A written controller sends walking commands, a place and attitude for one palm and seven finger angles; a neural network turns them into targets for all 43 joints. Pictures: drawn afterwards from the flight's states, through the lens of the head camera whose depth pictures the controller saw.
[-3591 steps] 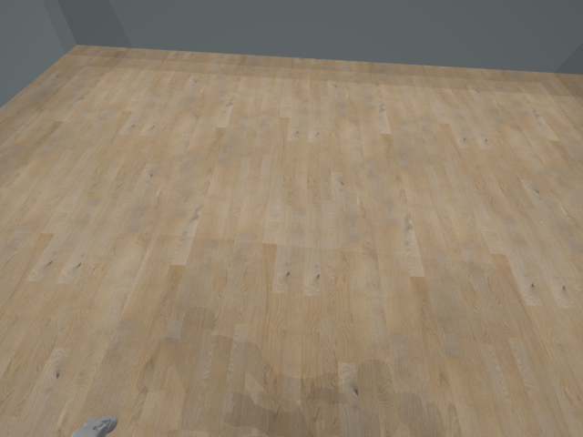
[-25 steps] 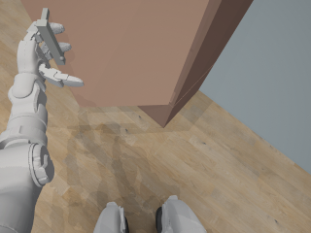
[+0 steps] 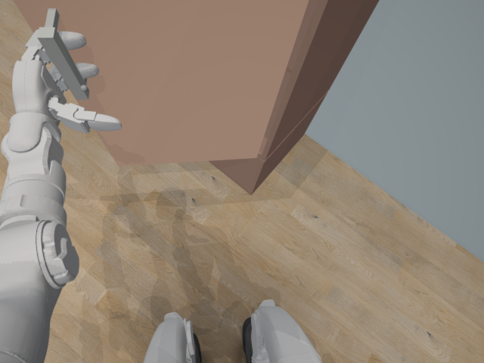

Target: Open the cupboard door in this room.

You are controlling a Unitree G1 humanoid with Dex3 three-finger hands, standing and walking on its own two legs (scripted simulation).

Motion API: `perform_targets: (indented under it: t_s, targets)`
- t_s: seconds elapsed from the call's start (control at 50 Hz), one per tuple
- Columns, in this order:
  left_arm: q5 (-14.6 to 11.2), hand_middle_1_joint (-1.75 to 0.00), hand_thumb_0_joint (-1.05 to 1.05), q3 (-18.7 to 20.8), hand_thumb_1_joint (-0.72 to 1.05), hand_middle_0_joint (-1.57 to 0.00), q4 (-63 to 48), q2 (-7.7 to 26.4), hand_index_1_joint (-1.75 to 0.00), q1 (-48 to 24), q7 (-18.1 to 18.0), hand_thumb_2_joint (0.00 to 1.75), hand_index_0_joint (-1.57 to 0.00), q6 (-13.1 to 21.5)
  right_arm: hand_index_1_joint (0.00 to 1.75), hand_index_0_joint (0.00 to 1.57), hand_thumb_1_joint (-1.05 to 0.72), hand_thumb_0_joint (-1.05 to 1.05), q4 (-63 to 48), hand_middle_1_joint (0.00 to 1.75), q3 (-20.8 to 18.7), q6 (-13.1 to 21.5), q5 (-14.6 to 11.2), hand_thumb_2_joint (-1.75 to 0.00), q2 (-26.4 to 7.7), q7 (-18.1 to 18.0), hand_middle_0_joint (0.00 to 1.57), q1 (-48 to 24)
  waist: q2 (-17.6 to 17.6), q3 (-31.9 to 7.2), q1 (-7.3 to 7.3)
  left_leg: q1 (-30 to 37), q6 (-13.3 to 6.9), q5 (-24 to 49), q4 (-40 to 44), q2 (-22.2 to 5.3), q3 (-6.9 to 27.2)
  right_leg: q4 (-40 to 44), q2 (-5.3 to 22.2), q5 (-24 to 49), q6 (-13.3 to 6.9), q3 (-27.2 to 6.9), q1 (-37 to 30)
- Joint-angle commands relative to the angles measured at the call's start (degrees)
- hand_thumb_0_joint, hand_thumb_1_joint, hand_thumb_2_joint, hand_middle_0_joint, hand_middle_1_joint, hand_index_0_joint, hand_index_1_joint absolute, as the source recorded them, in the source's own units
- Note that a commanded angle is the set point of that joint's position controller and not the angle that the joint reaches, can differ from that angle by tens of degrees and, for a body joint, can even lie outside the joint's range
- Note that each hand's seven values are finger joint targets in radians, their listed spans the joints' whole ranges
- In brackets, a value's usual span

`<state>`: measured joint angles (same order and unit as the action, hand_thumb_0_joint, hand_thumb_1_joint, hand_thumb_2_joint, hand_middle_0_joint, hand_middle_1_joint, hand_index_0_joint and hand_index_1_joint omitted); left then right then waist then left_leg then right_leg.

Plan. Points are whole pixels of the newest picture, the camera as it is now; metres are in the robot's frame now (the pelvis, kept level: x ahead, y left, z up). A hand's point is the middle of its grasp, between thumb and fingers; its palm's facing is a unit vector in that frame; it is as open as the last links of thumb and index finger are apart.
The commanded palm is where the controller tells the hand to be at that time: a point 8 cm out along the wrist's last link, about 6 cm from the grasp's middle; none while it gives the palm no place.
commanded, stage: close the thumb around the handle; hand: left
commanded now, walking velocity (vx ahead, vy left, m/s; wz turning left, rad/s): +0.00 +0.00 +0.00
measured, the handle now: (68, 57) +0.58 +0.22 +0.07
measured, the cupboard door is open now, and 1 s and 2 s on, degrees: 46 49 91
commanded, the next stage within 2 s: pull the door open along its arc in 0.62 s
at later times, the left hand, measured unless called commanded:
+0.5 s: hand (83, 88) +0.53 +0.19 +0.06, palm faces +0.03 -1.00 -0.01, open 6.2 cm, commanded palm +0.51 +0.23 +0.06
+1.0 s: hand (85, 99) +0.51 +0.19 +0.06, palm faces +0.01 -1.00 -0.01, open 5.5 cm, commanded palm +0.45 +0.23 +0.06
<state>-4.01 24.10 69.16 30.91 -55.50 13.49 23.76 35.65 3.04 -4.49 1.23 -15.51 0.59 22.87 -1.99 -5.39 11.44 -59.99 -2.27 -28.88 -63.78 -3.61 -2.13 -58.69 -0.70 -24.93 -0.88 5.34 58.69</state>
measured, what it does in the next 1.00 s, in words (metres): stands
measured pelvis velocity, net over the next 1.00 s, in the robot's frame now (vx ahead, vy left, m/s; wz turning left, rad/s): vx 0.01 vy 0.00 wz -0.01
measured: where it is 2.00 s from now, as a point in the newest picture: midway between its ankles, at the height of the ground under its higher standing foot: outside the picture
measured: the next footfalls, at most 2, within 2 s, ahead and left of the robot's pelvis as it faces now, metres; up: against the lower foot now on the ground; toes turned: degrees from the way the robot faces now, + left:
none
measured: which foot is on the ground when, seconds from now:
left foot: down 0.00-1.00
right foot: down 0.00-1.00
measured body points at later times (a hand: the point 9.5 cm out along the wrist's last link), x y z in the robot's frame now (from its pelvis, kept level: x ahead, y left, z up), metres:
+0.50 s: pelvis +0.00 +0.00 +0.00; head +0.16 +0.02 +0.42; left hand +0.52 +0.25 +0.07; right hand -0.01 -0.26 -0.11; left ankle +0.00 +0.09 -0.66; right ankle +0.02 -0.12 -0.66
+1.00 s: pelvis +0.01 +0.00 +0.01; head +0.15 +0.02 +0.43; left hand +0.50 +0.24 +0.07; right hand +0.00 -0.26 -0.10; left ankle +0.00 +0.09 -0.66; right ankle +0.02 -0.12 -0.66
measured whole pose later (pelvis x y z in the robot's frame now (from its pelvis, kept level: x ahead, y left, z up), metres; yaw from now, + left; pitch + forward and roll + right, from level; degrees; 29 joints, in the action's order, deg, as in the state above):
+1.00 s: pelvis +0.01 +0.00 +0.01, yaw -1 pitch +24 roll -3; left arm -6.9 22.7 59.7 26.7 -45.9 13.5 23.2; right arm 34.2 2.0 -5.4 0.4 -15.1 1.2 23.3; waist -2.0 -6.4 9.8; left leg -56.3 -2.3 -28.9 -61.2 -3.6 -3.2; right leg -56.6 -1.0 -24.8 -0.6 4.1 55.7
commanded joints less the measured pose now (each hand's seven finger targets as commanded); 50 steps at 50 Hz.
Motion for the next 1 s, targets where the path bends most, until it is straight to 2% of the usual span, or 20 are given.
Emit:
perform_targets:
  t_s: [0.0,0.06,0.08,0.16,0.18,0.22,0.24,0.32,0.34,0.4,0.48,0.54,0.58,0.6,0.66,0.72,0.84,0.88,0.94,0.98]
  targets:
    - [0.12,-1.23,0.00,0.74,-0.22,-0.32,-10.45,14.66,-1.23,-24.52,-0.28,0.42,-0.32,3.18,0.30,0.20,-0.90,0.00,-2.12,0.30,-3.93,0.60,0.17,-0.90,-10.57,-1.03,0.20,11.31,-7.65,-29.01,0.82,20.58,0.46,23.76,6.01,1.91,5.50,5.29,-2.18,17.85,-0.02,-3.19,-12.70]
    - [-0.30,-1.25,0.00,-0.43,-0.05,-0.33,-10.85,12.78,-1.25,-25.41,-0.21,0.49,-0.33,3.34,0.30,0.20,-0.90,0.00,-1.85,0.30,-4.05,0.76,0.35,-0.90,-10.54,-0.88,0.20,11.81,-9.02,-29.50,1.26,23.59,0.62,25.90,5.87,1.73,6.08,5.17,-2.36,17.92,-0.30,-2.65,-10.72]
    - [-0.52,-1.25,0.00,1.53,0.00,-0.34,-10.97,14.80,-1.25,-24.84,-0.29,0.52,-0.34,3.33,0.30,0.20,-0.90,0.00,-1.77,0.30,-4.18,0.68,0.47,-0.90,-10.91,-0.93,0.20,11.89,-7.79,-30.62,0.87,23.12,0.66,26.38,5.67,1.63,6.08,5.15,-2.26,18.74,-0.10,-2.80,-11.91]
    - [-0.77,-1.28,0.00,0.05,0.23,-0.35,-13.00,12.56,-1.28,-24.52,0.02,0.61,-0.35,3.72,0.30,0.20,-0.90,0.00,-2.14,0.30,-4.31,0.74,0.42,-0.90,-10.49,-0.70,0.20,11.83,-8.56,-31.54,0.78,24.43,0.65,28.29,5.64,1.68,6.04,4.93,-2.41,20.29,-0.24,-2.69,-12.32]
    - [-0.53,-1.28,0.00,0.81,0.28,-0.36,-13.30,13.94,-1.28,-23.94,-0.08,0.64,-0.36,3.86,0.30,0.20,-0.90,0.00,-1.89,0.30,-4.37,0.56,0.36,-0.90,-10.72,-0.69,0.20,11.74,-9.04,-32.42,0.15,25.12,0.95,28.83,5.70,1.52,6.22,4.89,-2.28,20.20,-0.20,-2.71,-12.31]
    - [-0.92,-1.30,0.00,-0.52,0.40,-0.36,-12.27,11.73,-1.30,-23.64,-0.14,0.68,-0.36,3.48,0.30,0.20,-0.90,0.00,-1.74,0.30,-4.39,0.60,0.23,-0.90,-10.44,-0.56,0.20,11.29,-8.04,-30.16,0.80,24.04,0.82,26.60,5.92,1.61,5.87,5.58,-2.35,18.98,-0.02,-2.70,-11.91]
    - [-1.08,-1.30,0.00,0.95,0.45,-0.37,-11.41,13.37,-1.30,-22.92,-0.40,0.71,-0.37,3.19,0.30,0.20,-0.90,0.00,-1.79,0.30,-4.33,0.51,0.15,-0.90,-10.76,-0.70,0.20,11.38,-5.99,-29.05,0.69,22.17,0.56,25.39,6.05,1.69,5.64,5.81,-2.40,18.84,0.03,-2.92,-12.93]
    - [-0.24,-1.33,0.00,0.95,0.68,-0.38,-12.44,14.48,-1.33,-24.48,-0.62,0.80,-0.38,3.62,0.30,0.20,-0.90,0.00,-1.85,0.30,-4.14,0.80,0.25,-0.90,-10.52,-0.76,0.20,11.25,-8.53,-29.89,0.49,22.23,0.61,25.32,6.08,1.89,5.46,5.50,-2.23,19.05,-0.05,-3.13,-13.32]
    - [-0.10,-1.33,0.00,0.76,0.73,-0.39,-11.64,14.07,-1.33,-23.04,-0.47,0.83,-0.39,3.57,0.30,0.20,-0.90,0.00,-2.00,0.30,-4.15,0.76,0.23,-0.90,-10.48,-0.75,0.20,11.25,-6.76,-29.68,0.33,21.72,0.55,25.19,6.06,1.91,5.45,5.55,-2.27,19.14,-0.07,-3.12,-13.91]
    - [-0.65,-1.35,0.00,0.16,0.90,-0.40,-11.34,12.91,-1.35,-23.43,-0.20,0.90,-0.40,3.65,0.30,0.20,-0.90,0.00,-1.85,0.30,-4.16,0.84,0.21,-0.90,-10.46,-0.77,0.20,11.22,-7.31,-29.97,0.89,22.96,0.64,26.54,5.84,1.73,5.80,5.35,-2.34,19.53,-0.07,-2.89,-12.58]
    - [-0.59,-1.35,0.00,0.24,0.90,-0.40,-11.98,13.57,-1.35,-26.21,-0.26,0.90,-0.40,3.82,0.30,0.20,-0.90,0.00,-1.50,0.30,-4.16,0.93,0.35,-0.90,-10.64,-0.98,0.20,11.40,-8.60,-29.67,1.22,23.39,0.72,26.09,5.77,1.60,6.14,5.12,-2.26,18.51,-0.09,-2.80,-11.15]
    - [-0.64,-1.35,0.00,0.42,0.90,-0.40,-9.77,13.66,-1.35,-24.35,-0.07,0.90,-0.40,3.03,0.30,0.20,-0.90,0.00,-1.67,0.30,-4.12,1.01,0.24,-0.90,-10.66,-0.96,0.20,11.39,-5.87,-28.59,1.38,20.37,0.39,24.23,5.57,1.83,5.55,5.50,-2.27,18.54,0.14,-3.19,-12.85]
    - [-0.53,-1.35,0.00,1.68,0.90,-0.40,-12.13,15.32,-1.35,-24.86,-0.06,0.90,-0.40,3.61,0.30,0.20,-0.90,0.00,-1.90,0.30,-4.16,0.97,0.29,-0.90,-10.68,-1.02,0.20,11.56,-8.99,-31.67,0.29,23.15,0.74,27.27,5.61,1.76,6.01,4.71,-2.25,20.09,-0.20,-2.99,-13.02]
    - [-0.75,-1.35,0.00,0.50,0.90,-0.40,-12.34,13.29,-1.35,-24.00,0.00,0.90,-0.40,3.54,0.30,0.20,-0.90,0.00,-1.87,0.30,-4.27,0.92,0.33,-0.90,-10.51,-0.88,0.20,11.54,-9.01,-32.44,0.50,24.72,0.88,28.58,5.60,1.71,6.10,4.83,-2.22,20.44,-0.14,-2.72,-12.44]
    - [-1.09,-1.35,0.00,0.85,0.90,-0.40,-10.62,13.00,-1.35,-23.07,-0.33,0.90,-0.40,3.16,0.30,0.20,-0.90,0.00,-1.82,0.30,-4.20,0.80,0.35,-0.90,-10.56,-0.81,0.20,11.75,-6.35,-29.55,1.03,22.62,0.53,27.91,5.45,1.65,5.94,5.04,-2.42,20.53,-0.07,-2.68,-12.35]
    - [-0.45,-1.35,0.00,0.37,0.90,-0.40,-11.29,13.54,-1.35,-24.11,-0.38,0.90,-0.40,3.08,0.30,0.20,-0.90,0.00,-1.82,0.30,-4.20,0.69,0.22,-0.90,-10.58,-0.85,0.20,11.58,-7.33,-29.97,0.91,22.39,0.69,26.92,5.73,1.69,5.86,5.04,-2.28,19.96,-0.02,-2.85,-12.68]
    - [-2.01,-1.35,0.00,0.11,0.90,-0.40,-13.67,10.64,-1.35,-14.62,0.32,0.90,-0.40,2.83,0.30,0.20,-0.90,0.00,-3.55,0.30,-4.56,0.36,-0.14,-0.90,-10.29,-0.47,0.20,10.67,-4.96,-30.15,-1.46,22.38,0.67,27.29,7.30,1.94,4.87,5.74,-2.37,21.53,-0.07,-2.66,-16.62]
    - [-2.39,-1.35,0.00,1.07,0.90,-0.40,-18.01,11.41,-1.35,-12.31,0.39,0.90,-0.40,3.48,0.30,0.20,-0.90,0.00,-4.24,0.30,-4.81,0.24,-0.24,-0.90,-10.16,-0.33,0.20,10.29,-7.78,-34.03,-3.12,25.26,1.01,30.85,7.47,2.00,4.84,5.34,-2.25,23.82,-0.27,-2.73,-18.03]
    - [-3.59,-1.35,0.00,-0.72,0.90,-0.40,-20.49,7.38,-1.35,-3.80,0.32,0.90,-0.40,2.71,0.30,0.20,-0.90,0.00,-5.41,0.30,-5.22,0.03,-0.94,-0.90,-9.63,0.05,0.20,9.11,-4.11,-30.79,-3.95,24.45,0.86,31.06,8.89,2.07,4.04,6.64,-2.46,25.09,-0.11,-2.49,-20.39]
    - [-4.74,-1.35,0.00,-1.00,0.90,-0.40,-25.99,5.85,-1.35,0.87,0.10,0.90,-0.40,3.03,0.30,0.20,-0.90,0.00,-6.44,0.30,-5.54,0.13,-1.25,-0.90,-9.34,0.28,0.20,8.08,-4.89,-31.82,-5.16,25.54,0.84,32.98,9.75,2.20,3.58,7.00,-2.30,27.18,-0.17,-2.55,-22.58]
